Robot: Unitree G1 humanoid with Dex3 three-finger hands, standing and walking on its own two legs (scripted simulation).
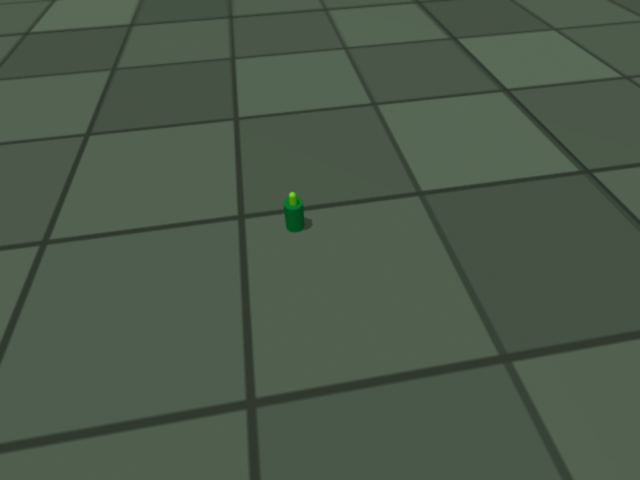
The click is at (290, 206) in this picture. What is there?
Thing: necked bottle
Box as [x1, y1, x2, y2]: [284, 192, 304, 231]
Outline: 290,192 289,197 284,201 286,227 290,231 299,231 303,228 304,225 302,201 300,198 295,196 294,192
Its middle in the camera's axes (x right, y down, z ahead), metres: -0.12 -0.14 +1.68
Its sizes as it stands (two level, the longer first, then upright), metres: 0.082 0.082 0.193
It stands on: the floor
